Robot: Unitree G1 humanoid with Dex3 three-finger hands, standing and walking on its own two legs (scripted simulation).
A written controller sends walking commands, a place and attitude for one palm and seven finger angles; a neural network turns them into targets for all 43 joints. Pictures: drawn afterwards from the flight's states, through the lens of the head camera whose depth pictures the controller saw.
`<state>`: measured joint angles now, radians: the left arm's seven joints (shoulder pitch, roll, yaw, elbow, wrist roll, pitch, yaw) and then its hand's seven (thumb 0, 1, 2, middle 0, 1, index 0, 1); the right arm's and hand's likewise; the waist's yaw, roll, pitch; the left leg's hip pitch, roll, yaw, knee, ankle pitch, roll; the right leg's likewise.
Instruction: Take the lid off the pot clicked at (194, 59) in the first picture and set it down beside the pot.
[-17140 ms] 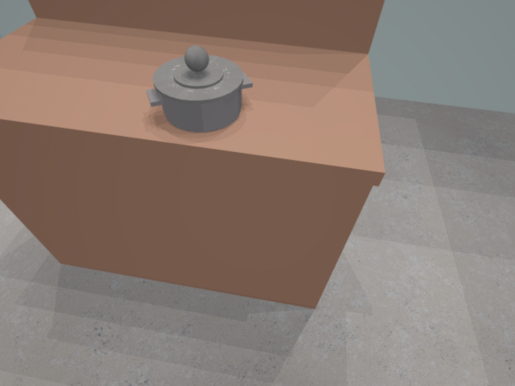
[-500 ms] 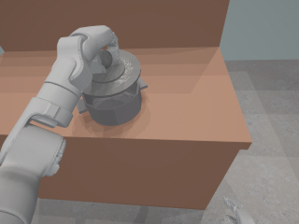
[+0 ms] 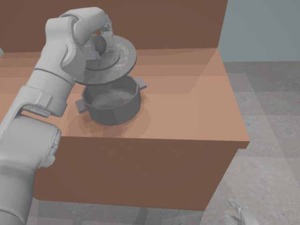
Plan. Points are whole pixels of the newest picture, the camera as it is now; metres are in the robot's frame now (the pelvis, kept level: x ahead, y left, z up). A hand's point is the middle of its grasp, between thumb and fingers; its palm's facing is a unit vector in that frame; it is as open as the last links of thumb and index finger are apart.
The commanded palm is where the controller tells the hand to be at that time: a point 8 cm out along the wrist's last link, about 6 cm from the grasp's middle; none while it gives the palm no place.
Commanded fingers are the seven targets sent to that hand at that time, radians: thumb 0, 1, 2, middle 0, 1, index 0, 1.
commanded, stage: lift the lid straight up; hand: left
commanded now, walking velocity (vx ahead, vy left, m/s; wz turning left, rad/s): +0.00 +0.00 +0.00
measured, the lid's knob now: (96, 44) +0.47 +0.13 +0.27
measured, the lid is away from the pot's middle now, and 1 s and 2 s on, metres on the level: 0.01 0.04 0.16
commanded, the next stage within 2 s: move the lid sideways beside the pot in 0.66 s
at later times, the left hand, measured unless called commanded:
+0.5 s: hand (89, 26) +0.46 +0.13 +0.32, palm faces -0.08 -0.02 -1.00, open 7.4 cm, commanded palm +0.43 +0.14 +0.39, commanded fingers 0.00 0.67 0.93 -0.92 -1.03 -0.89 -1.03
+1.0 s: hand (74, 24) +0.46 +0.16 +0.32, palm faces -0.08 -0.07 -0.99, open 7.4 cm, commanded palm +0.43 +0.18 +0.39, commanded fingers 0.00 0.67 0.93 -0.92 -1.03 -0.89 -1.03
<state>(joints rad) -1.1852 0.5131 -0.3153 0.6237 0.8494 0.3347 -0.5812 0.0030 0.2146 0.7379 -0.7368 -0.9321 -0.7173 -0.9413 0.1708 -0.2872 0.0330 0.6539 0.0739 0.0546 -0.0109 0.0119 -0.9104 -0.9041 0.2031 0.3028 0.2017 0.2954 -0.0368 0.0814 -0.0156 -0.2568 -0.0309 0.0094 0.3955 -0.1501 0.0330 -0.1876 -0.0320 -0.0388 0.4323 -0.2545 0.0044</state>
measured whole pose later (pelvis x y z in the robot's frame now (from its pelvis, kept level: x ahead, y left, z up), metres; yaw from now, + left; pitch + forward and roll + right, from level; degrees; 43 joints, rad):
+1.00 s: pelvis +0.01 +0.00 +0.00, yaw -1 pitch +3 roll +0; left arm -1.31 0.58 -0.26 0.71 0.91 0.37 -0.62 0.00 0.21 0.74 -0.74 -0.93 -0.72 -0.95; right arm 0.17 -0.29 0.04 0.64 0.08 0.08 -0.01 0.01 -0.91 -0.90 0.20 0.30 0.20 0.30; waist -0.04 0.07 -0.04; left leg -0.28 -0.03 0.02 0.39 -0.16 0.04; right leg -0.21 -0.03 -0.03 0.43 -0.26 0.01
